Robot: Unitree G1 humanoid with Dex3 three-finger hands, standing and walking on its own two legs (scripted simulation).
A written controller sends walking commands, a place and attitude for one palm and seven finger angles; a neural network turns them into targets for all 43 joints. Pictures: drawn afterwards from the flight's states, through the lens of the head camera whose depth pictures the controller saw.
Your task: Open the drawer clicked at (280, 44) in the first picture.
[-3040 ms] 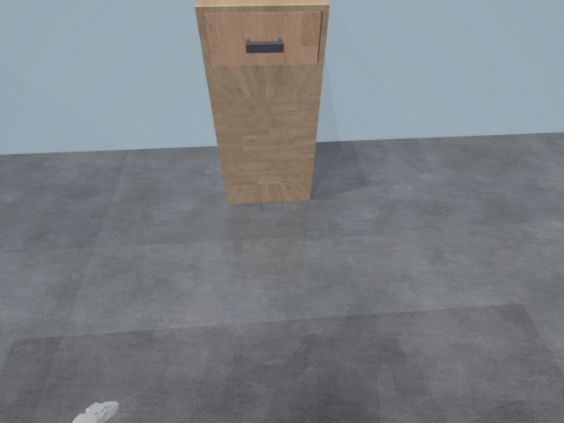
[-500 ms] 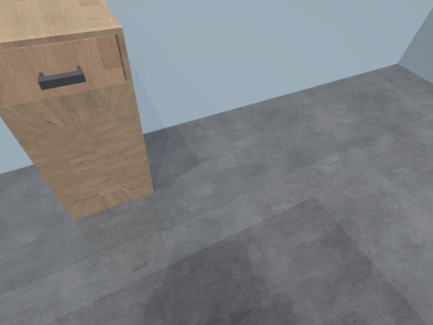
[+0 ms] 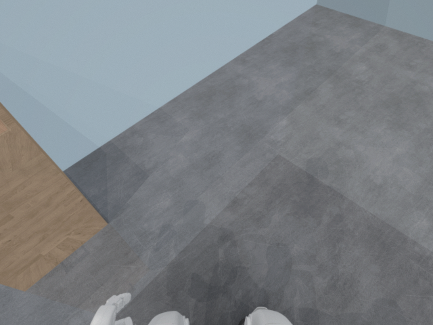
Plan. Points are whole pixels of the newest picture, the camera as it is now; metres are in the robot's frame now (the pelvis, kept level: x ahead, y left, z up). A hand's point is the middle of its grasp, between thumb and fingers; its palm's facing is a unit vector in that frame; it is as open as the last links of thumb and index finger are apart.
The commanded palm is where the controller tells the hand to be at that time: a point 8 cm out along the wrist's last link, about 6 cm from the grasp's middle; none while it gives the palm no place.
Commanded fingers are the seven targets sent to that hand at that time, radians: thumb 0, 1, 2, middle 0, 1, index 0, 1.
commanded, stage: turn to face it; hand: left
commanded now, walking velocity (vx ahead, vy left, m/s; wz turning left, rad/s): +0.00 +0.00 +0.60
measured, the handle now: out of the picture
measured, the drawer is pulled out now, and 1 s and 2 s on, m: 0.00 0.00 0.00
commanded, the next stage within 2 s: take the last steps up to it in 1.36 s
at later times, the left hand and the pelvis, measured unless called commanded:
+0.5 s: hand out of the picture +0.02 +0.25 -0.16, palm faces +0.29 -0.93 -0.21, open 7.4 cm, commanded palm none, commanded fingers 0.00 0.90 0.90 -0.20 -0.30 -0.20 -0.30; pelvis +0.02 +0.04 +0.02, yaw +14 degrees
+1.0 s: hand out of the picture +0.01 +0.19 -0.11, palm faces +0.52 -0.81 -0.28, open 7.4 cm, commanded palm none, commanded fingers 0.00 0.90 0.90 -0.20 -0.30 -0.20 -0.30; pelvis +0.01 -0.03 +0.02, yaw +32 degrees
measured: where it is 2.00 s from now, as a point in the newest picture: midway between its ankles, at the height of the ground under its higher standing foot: outside the picture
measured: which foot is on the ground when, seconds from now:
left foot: up 0.00-0.32, down 0.34-0.84, up 0.86-1.00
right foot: down 0.00-0.34, up 0.36-0.82, down 0.84-1.00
